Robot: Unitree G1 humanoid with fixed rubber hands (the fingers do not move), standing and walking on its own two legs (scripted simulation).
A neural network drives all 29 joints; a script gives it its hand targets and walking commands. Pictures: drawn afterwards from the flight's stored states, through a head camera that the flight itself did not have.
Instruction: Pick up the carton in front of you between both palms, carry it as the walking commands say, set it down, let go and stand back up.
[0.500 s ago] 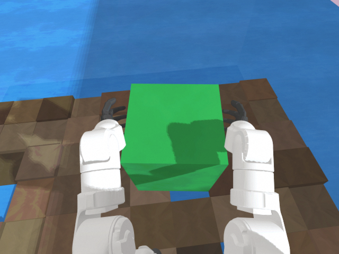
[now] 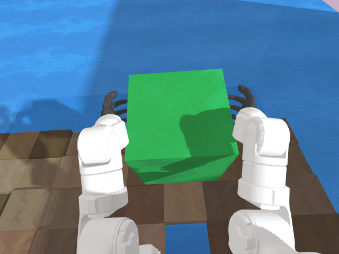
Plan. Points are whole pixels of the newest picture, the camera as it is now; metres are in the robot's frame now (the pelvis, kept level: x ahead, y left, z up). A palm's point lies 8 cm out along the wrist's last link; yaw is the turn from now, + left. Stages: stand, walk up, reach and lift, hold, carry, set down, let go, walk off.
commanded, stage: carry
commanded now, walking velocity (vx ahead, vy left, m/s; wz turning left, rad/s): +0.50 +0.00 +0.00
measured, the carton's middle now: (178, 134) +0.40 +0.02 +0.05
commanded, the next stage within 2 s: none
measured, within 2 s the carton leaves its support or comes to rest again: neither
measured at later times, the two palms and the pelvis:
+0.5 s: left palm (143, 43) +0.68 +0.14 +0.15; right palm (236, 46) +0.66 -0.14 +0.15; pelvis +0.30 +0.03 +0.01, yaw -1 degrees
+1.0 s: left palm out of the picture +1.03 +0.21 +0.17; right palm out of the picture +1.02 -0.07 +0.17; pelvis +0.66 +0.06 -0.01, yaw -1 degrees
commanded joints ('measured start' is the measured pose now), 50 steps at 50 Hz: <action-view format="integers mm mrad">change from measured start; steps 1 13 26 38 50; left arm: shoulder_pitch -805 -759 -522 -777 -848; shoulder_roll -896 -942 -812 -824 -999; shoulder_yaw -607 -527 -603 -670 -440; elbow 25 108 -55 43 157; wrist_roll -406 -307 -221 -443 -296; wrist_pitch -7 -2 2 32 16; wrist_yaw -254 -221 -221 -266 -201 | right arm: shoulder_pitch -613 -662 -589 -507 -855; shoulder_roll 828 904 876 693 941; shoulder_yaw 480 525 701 422 462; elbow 59 60 -130 125 22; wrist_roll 191 292 363 113 345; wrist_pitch -38 -46 -18 1 -25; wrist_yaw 165 216 254 156 244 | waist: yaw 7 -144 -6 47 -81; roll -119 133 -194 -156 155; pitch -380 -526 -523 -322 -452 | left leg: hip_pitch -107 982 148 29 705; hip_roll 40 314 43 -55 224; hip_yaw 2 -439 62 96 -381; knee -297 -668 -240 -506 -732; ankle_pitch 244 643 204 243 617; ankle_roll -5 215 3 -10 117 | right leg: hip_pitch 447 -464 573 451 -331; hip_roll -229 4 -214 -132 -42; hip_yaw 241 79 284 158 94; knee -174 711 -87 -120 747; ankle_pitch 356 -277 150 445 -87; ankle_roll -132 53 -54 -69 68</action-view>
